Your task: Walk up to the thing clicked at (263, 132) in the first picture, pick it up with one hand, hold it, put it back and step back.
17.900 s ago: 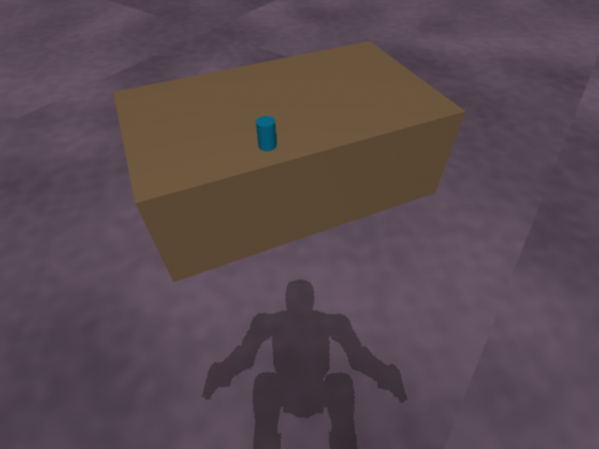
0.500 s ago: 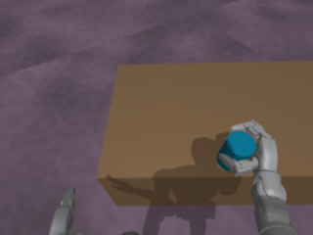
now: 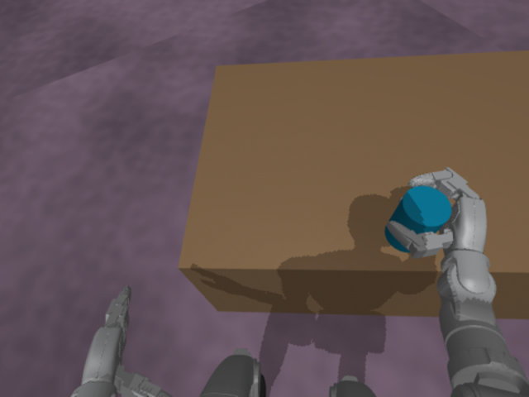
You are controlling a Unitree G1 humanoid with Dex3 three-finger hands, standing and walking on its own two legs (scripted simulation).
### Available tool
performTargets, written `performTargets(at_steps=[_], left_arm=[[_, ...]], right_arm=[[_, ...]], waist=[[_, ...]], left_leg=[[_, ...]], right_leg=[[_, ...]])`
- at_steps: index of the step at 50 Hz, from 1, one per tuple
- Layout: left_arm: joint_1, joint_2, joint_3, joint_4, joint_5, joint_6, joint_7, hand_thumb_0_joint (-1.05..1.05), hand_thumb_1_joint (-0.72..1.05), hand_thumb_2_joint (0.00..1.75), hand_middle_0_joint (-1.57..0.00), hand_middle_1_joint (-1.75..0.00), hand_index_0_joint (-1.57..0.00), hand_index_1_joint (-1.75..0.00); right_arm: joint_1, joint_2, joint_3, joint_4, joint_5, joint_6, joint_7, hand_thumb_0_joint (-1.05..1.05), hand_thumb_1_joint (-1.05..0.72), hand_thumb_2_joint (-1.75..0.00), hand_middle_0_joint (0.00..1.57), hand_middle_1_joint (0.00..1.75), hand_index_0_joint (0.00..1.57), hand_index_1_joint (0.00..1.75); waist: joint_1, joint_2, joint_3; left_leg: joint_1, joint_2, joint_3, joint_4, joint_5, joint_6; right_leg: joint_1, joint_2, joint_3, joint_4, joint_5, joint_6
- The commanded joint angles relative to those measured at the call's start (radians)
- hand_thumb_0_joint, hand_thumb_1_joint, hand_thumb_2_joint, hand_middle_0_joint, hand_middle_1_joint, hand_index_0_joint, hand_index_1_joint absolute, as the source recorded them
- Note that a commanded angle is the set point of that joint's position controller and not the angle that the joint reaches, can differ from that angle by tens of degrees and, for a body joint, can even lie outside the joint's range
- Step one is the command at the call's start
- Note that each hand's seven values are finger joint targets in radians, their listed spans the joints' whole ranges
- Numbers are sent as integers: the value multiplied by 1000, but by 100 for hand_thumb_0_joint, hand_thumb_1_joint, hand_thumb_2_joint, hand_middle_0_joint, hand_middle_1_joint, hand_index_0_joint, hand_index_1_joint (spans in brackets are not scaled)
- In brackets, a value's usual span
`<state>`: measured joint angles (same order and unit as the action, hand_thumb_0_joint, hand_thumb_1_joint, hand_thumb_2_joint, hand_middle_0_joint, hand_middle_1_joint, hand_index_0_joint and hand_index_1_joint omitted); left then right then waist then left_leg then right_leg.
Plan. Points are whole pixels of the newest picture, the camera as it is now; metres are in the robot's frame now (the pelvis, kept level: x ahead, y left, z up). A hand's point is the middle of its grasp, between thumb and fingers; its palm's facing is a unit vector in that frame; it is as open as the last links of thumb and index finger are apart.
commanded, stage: crouch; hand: right
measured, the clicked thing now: (414, 221) +0.39 -0.17 -0.01
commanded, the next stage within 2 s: lower in 0.84 s
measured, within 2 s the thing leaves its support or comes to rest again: rests again in 1.96 s
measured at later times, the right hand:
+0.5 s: hand (407, 202) +0.46 -0.18 -0.06, palm faces +0.14 +0.99 +0.01, open 9.5 cm
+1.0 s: hand (401, 201) +0.48 -0.18 -0.09, palm faces +0.13 +0.99 +0.00, open 9.5 cm
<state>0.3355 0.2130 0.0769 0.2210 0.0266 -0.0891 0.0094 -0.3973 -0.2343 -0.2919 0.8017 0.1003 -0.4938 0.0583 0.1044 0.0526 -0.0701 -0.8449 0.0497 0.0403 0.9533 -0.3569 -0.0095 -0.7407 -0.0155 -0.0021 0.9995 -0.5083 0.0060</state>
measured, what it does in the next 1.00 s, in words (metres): lowers itself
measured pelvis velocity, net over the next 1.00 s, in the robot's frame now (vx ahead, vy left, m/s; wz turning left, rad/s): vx -0.02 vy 0.00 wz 0.02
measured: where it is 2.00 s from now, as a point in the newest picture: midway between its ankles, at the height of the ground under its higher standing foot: outside the picture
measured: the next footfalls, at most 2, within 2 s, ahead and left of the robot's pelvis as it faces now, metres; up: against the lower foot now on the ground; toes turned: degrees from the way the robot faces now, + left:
none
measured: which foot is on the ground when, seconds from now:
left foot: down 0.00-1.00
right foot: down 0.00-1.00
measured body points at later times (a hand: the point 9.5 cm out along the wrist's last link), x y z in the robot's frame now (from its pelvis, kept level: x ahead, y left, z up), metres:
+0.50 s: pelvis -0.02 -0.01 -0.05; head +0.12 -0.05 +0.37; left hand +0.14 +0.26 -0.03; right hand +0.44 -0.24 -0.05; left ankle +0.06 +0.13 -0.68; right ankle -0.01 -0.12 -0.68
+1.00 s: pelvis -0.02 +0.00 -0.08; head +0.14 -0.05 +0.34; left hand +0.14 +0.26 -0.03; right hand +0.46 -0.24 -0.08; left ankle +0.06 +0.13 -0.68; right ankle -0.01 -0.12 -0.68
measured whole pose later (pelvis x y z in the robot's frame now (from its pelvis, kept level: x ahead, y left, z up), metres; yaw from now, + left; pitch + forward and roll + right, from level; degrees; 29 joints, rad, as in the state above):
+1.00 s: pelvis -0.02 +0.00 -0.08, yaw +1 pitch +27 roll +3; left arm 0.46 0.27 0.07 -0.22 0.08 -0.09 -0.05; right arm -0.71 -0.44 -0.52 1.11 -0.01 -0.56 0.08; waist 0.27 0.02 -0.15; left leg -1.32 0.04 0.06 1.29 -0.44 -0.01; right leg -1.23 -0.04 0.04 1.40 -0.64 0.01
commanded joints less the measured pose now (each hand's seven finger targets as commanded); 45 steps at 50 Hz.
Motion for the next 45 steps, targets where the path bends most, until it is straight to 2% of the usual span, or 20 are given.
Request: performTargets(at_steps=[1, 6, 9, 11, 12, 15, 16, 19, 21, 24, 26, 28, 30, 32, 35, 37, 39, 41, 43, 45], left_arm=[[56, 149, 68, -253, 14, -53, 3, 0, -54, 5, -5, -6, -6, -5], [62, 191, 101, -343, 20, -51, -6, 0, -53, 4, -5, -6, -6, -5], [83, 153, 62, -348, 26, -47, -15, 0, -52, 4, -5, -6, -6, -5], [46, 198, 87, -450, 28, -52, -11, 0, -52, 4, -5, -6, -7, -5], [116, 180, 80, -362, 33, -41, -12, 0, -52, 4, -5, -6, -6, -5], [75, 194, 93, -451, 35, -50, -13, 0, -52, 4, -5, -6, -6, -5], [141, 182, 82, -394, 41, -41, -16, 0, -51, 3, -5, -6, -7, -5], [101, 215, 97, -497, 43, -48, -19, 0, -52, 4, -5, -6, -6, -5], [158, 203, 96, -461, 48, -40, -22, 0, -51, 3, -5, -6, -7, -5], [159, 194, 89, -467, 53, -40, -28, 0, -52, 4, -5, -6, -6, -5], [101, 230, 122, -570, 48, -51, -24, 0, -52, 4, -5, -6, -6, -5], [184, 221, 128, -481, 55, -39, -26, 0, -52, 4, -5, -6, -6, -5], [138, 223, 117, -572, 53, -50, -28, 0, -52, 4, -5, -6, -6, -5], [187, 197, 98, -506, 55, -37, -34, 0, -52, 4, -5, -6, -6, -5], [168, 205, 105, -554, 56, -46, -34, 0, -52, 4, -5, -6, -6, -5], [157, 244, 144, -605, 48, -49, -29, 0, -52, 4, -5, -6, -6, -5], [196, 216, 120, -567, 49, -45, -32, 0, -52, 4, -5, -6, -6, -5], [193, 202, 102, -577, 48, -51, -35, 0, -52, 4, -5, -6, -6, -5], [180, 226, 125, -616, 47, -54, -31, 0, -52, 4, -5, -6, -6, -5], [194, 208, 101, -595, 50, -51, -32, 0, -52, 4, -5, -6, -6, -5]], right_arm=[[-414, -193, -62, -107, -11, -115, 8, 0, -20, -137, 132, 148, 137, 148], [-500, -250, -120, -10, -19, -127, 8, 0, -24, -138, 134, 150, 138, 150], [-540, -245, -107, 32, -32, -137, 12, 0, -22, -136, 132, 148, 137, 148], [-611, -324, -153, -11, -41, -150, 3, 0, -25, -136, 132, 148, 137, 148], [-562, -273, -118, 95, -45, -141, 6, 0, -23, -136, 131, 147, 136, 147], [-644, -309, -145, 41, -52, -155, 1, 0, -24, -131, 128, 142, 132, 142], [-614, -286, -132, 111, -57, -148, -2, 0, -24, -133, 129, 144, 133, 144], [-658, -358, -185, 40, -66, -159, -5, 0, -24, -131, 128, 142, 132, 142], [-617, -305, -156, 112, -68, -157, 4, 0, -24, -131, 128, 142, 132, 142], [-640, -321, -165, 116, -73, -158, 2, 0, -26, -130, 128, 142, 132, 142], [-696, -383, -203, 33, -79, -165, -2, 0, -26, -128, 126, 139, 130, 139], [-644, -336, -174, 131, -82, -154, 0, 0, -27, -130, 128, 141, 131, 141], [-680, -364, -196, 67, -86, -161, -3, 0, -26, -130, 128, 141, 132, 141], [-649, -346, -187, 134, -87, -153, -1, 0, -26, -131, 129, 142, 132, 142], [-677, -371, -194, 101, -95, -158, 4, 0, -27, -131, 128, 141, 132, 141], [-689, -402, -226, 72, -93, -156, 4, 0, -28, -131, 128, 142, 132, 142], [-662, -376, -208, 130, -91, -144, 11, 0, -27, -132, 129, 143, 133, 143], [-672, -395, -225, 109, -87, -147, 15, 0, -28, -133, 131, 144, 134, 144], [-689, -400, -228, 87, -89, -149, 19, 0, -29, -133, 131, 144, 134, 144], [-689, -403, -230, 114, -94, -147, 23, 0, -29, -133, 130, 144, 134, 144]], waist=[[23, -108, -478], [45, -92, -496], [50, -120, -475], [58, -109, -589], [68, -114, -488], [86, -157, -544], [89, -151, -503], [89, -178, -582], [115, -197, -533], [115, -218, -544], [120, -208, -615], [140, -220, -551], [135, -226, -622], [131, -221, -557], [139, -263, -606], [149, -214, -626], [159, -222, -578], [145, -244, -599], [165, -225, -631], [162, -238, -619]], left_leg=[[259, -27, -40, -6, 295, 16], [192, -37, -27, 26, 198, 17], [130, -42, -25, 53, 161, 21], [162, -44, -22, 71, 179, 18], [122, -46, -20, 69, 149, 20], [73, -49, -13, 91, 132, 21], [61, -51, -14, 93, 119, 22], [64, -52, -12, 128, 177, 26], [3, -56, -5, 143, 167, 31], [0, -54, -6, 158, 162, 33], [30, -51, -9, 172, 189, 30], [-6, -54, -9, 173, 176, 32], [1, -57, -3, 192, 218, 34], [-18, -56, -4, 194, 187, 36], [-12, -53, -11, 209, 196, 37], [7, -52, -9, 211, 202, 35], [-5, -51, -20, 197, 178, 32], [-12, -50, -20, 217, 201, 35], [-5, -52, -15, 231, 218, 35], [-18, -52, -14, 240, 227, 36]], right_leg=[[35, 23, 6, -67, 342, -1], [-51, 12, 24, -32, 253, -2], [-91, 8, 26, -5, 231, 1], [-80, 8, 28, 17, 246, -1], [-123, 8, 23, 17, 210, -2], [-98, 4, 39, 31, 208, 2], [-130, 4, 31, 39, 190, 1], [-118, 3, 35, 71, 265, 5], [-123, -1, 41, 86, 289, 9], [-150, 0, 40, 102, 280, 10], [-149, 1, 41, 118, 281, 8], [-175, 1, 36, 130, 264, 6], [-145, -1, 48, 143, 342, 11], [-202, 3, 44, 145, 290, 9], [-196, 2, 39, 157, 279, 9], [-217, 4, 46, 168, 270, 4], [-249, 5, 36, 173, 227, -1], [-254, 6, 36, 186, 255, 2], [-251, 5, 43, 197, 272, 1], [-256, 6, 41, 207, 288, 2]])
